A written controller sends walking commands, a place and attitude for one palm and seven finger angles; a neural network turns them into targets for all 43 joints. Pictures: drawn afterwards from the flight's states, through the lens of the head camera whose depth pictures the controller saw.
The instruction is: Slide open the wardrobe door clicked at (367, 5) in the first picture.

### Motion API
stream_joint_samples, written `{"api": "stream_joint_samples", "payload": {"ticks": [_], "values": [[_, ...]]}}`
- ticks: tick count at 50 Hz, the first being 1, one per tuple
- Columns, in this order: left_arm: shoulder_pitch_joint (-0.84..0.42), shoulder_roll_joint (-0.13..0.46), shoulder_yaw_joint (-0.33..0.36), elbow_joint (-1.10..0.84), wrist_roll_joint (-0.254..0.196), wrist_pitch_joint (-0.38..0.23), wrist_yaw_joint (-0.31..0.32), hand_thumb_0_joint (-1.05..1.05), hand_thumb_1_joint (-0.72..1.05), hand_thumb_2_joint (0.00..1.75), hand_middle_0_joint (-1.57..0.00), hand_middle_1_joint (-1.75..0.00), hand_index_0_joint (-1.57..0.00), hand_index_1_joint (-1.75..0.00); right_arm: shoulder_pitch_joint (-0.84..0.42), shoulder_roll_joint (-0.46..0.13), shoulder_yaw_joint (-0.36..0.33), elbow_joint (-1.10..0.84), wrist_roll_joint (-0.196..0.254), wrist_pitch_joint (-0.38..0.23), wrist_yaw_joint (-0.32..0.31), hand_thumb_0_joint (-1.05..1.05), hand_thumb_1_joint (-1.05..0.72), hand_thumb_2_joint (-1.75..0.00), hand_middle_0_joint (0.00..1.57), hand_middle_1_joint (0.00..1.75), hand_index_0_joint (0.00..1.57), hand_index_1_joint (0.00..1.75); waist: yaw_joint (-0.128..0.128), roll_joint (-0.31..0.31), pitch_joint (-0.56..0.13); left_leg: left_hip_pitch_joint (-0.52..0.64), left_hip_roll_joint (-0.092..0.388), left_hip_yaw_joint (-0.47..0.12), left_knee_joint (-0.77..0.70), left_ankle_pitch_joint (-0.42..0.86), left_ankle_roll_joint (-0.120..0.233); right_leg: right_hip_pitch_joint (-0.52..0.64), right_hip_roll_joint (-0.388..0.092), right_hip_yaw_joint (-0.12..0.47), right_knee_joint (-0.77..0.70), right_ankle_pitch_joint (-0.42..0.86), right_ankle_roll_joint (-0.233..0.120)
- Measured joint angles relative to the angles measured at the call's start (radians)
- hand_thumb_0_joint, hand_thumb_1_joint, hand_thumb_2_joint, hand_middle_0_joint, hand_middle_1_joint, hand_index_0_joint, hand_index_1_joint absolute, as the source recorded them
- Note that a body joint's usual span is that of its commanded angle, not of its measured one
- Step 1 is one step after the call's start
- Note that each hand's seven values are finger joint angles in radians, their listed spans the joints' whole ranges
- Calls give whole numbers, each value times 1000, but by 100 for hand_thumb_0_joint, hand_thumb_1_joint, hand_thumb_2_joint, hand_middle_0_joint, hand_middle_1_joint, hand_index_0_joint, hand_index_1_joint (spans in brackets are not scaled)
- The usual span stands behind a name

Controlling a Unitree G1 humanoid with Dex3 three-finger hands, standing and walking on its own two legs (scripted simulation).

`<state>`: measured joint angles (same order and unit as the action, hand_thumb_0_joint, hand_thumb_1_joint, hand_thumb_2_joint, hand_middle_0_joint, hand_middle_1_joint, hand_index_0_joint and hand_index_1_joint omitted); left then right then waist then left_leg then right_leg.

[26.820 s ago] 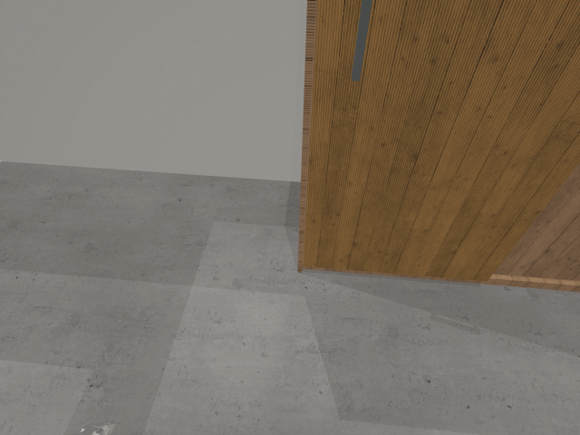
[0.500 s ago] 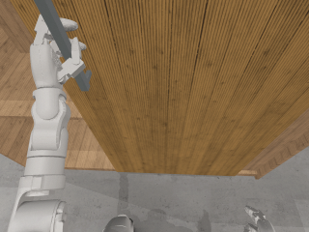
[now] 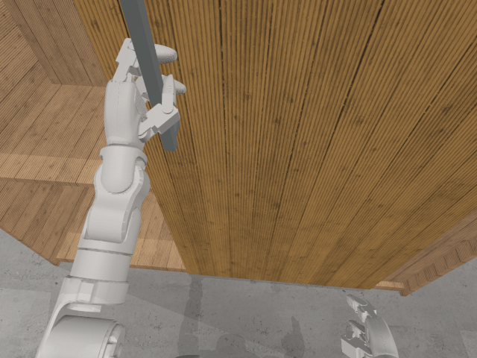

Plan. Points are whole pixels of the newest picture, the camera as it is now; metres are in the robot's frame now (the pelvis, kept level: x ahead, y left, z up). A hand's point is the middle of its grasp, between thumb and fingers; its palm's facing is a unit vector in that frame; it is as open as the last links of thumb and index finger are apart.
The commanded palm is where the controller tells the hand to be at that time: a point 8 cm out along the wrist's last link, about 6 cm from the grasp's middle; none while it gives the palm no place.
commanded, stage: stop walking and hold the door there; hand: left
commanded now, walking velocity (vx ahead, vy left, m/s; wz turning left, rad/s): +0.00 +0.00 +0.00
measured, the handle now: (150, 43) +0.43 +0.16 +0.28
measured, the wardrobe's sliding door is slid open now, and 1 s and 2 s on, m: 0.57 0.57 0.57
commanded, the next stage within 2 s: loosen the grip on the handle in 0.16 s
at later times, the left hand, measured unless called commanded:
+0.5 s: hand (159, 106) +0.38 +0.14 +0.22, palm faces +0.21 -0.98 -0.06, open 9.6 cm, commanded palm +0.36 +0.17 +0.20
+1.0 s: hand (160, 111) +0.38 +0.14 +0.22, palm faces +0.16 -0.98 -0.09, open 15.0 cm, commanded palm +0.35 +0.20 +0.21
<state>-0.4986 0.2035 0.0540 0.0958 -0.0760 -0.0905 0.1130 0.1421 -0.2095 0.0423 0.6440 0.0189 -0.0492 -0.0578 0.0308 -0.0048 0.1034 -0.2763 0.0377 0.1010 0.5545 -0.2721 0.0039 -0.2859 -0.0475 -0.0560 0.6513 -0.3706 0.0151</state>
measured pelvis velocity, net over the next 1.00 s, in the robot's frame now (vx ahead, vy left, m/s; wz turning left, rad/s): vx -0.04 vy -0.01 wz -0.09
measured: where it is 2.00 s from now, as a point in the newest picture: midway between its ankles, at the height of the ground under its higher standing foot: outside the picture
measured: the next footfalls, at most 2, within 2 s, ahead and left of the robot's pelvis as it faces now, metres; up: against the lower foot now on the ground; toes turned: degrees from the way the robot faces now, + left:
none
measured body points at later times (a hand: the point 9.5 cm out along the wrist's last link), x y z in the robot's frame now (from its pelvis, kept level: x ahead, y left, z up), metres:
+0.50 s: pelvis -0.04 -0.02 +0.00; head -0.05 -0.02 +0.45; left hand +0.36 +0.19 +0.23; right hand +0.10 -0.27 -0.09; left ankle +0.01 +0.12 -0.73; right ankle -0.02 -0.12 -0.73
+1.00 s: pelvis -0.04 -0.01 +0.00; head -0.04 -0.01 +0.45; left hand +0.37 +0.20 +0.22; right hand +0.03 -0.27 -0.11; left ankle +0.01 +0.11 -0.73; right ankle -0.02 -0.12 -0.73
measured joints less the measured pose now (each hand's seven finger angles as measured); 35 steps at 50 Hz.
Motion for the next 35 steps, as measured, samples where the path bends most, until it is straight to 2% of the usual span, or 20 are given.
{"api": "stream_joint_samples", "payload": {"ticks": [2, 6, 9, 13, 14, 16, 17, 19, 21, 25, 28, 33, 35], "values": [[4, -5, -2, 0, 2, 2, 6, -6, 78, 83, -45, -140, -24, -137, 2, -6, -6, -13, -2, 1, 8, 1, -91, -90, 20, 30, 20, 30, 3, 11, 3, 9, 9, 0, -19, 9, 0, 7, 11, 7, -3, -11, -2], [2, 3, 5, 11, 4, 9, 15, -6, 79, 83, -46, -140, -21, -136, 5, -5, -1, -28, 2, 5, 16, 1, -91, -90, 20, 30, 20, 30, 12, 17, 0, 6, 21, 4, -13, 10, -11, 55, 17, 5, -109, 86, -6], [12, 8, 20, 26, 2, 6, 22, -6, 80, 83, -46, -140, -19, -136, 0, -4, 2, -23, 5, 16, 8, 1, -91, -90, 20, 30, 20, 30, -1, 40, -14, -7, 37, -6, -6, 9, -21, 56, 33, -5, -126, 74, -17], [17, 14, 25, 57, -3, 16, 23, -5, 80, 83, -46, -140, -19, -136, 9, -7, 2, -7, 8, 30, -11, 1, -91, -90, 20, 30, 20, 30, -18, 45, -43, -13, 33, -15, -10, 16, -23, 52, 30, -15, -124, 73, -20], [-4, 26, 36, 80, 22, 11, -5, -6, 77, 82, -46, -140, -19, -136, 5, -3, -11, 2, 2, 23, -5, 1, -91, -90, 20, 30, 20, 30, -9, 42, -32, -4, 36, -9, -11, 17, -21, 58, 33, -9, -127, 76, -19], [-90, 66, 39, 190, 55, 13, -77, -7, 69, 80, -50, -140, -22, -137, 10, 8, -52, 39, -4, -18, 15, 1, -91, -90, 20, 30, 20, 30, -1, 17, -50, -19, 23, -10, -41, 45, -25, 22, 22, -8, -108, 87, -27], [-125, 58, 42, 243, 50, 17, -99, -6, 64, 77, -53, -140, -25, -137, 25, 4, -62, 51, 0, -38, 23, 1, -91, -90, 20, 30, 20, 30, 3, 9, -71, -31, 14, -17, -56, 63, -25, 3, 15, -10, -100, 92, -31], [-155, 37, 94, 316, -4, 33, -125, -4, 55, 73, -55, -140, -29, -138, 47, -11, -59, 64, 1, -59, 34, 1, -91, -90, 20, 30, 20, 30, -1, 3, -106, -39, 5, -23, -73, 86, -23, -2, 11, -5, -112, 95, -28], [-162, 28, 129, 378, -19, 16, -103, -2, 47, 69, -55, -140, -32, -137, 62, -26, -56, 66, 1, -71, 44, 1, -91, -90, 20, 30, 20, 30, -16, 10, -127, -44, 10, -27, -67, 91, -22, -3, 16, -8, -115, 102, -25], [-200, 33, 128, 501, 27, -50, -1, -1, 22, 58, -51, -140, -23, -129, 103, -41, -60, 52, 9, -88, 60, 1, -91, -90, 20, 30, 20, 30, -53, 12, -142, -74, 20, -36, -30, 91, -23, -30, 24, -15, -83, 108, -33], [-223, 51, 120, 565, 59, -108, 40, 0, -1, 46, -48, -139, -15, -124, 141, -47, -63, 57, 14, -97, 59, 1, -91, -90, 20, 30, 20, 30, -70, 7, -143, -104, 21, -41, -1, 84, -18, -60, 27, -14, -54, 107, -38], [-260, 104, 106, 651, 56, -195, 30, 0, -32, 32, -42, -134, -10, -121, 197, -53, -57, 101, 21, -110, 49, 1, -91, -90, 20, 30, 20, 30, -69, -1, -141, -150, 1, -80, 36, 65, -8, -111, 43, 6, -28, 118, -42], [-241, 133, 135, 648, 66, -214, -4, 0, -39, 28, -40, -132, -11, -120, 209, -55, -52, 114, 20, -109, 43, 1, -91, -90, 20, 30, 20, 30, -72, -1, -146, -155, -3, -88, 41, 62, -5, -122, 55, 23, -28, 124, -43]]}}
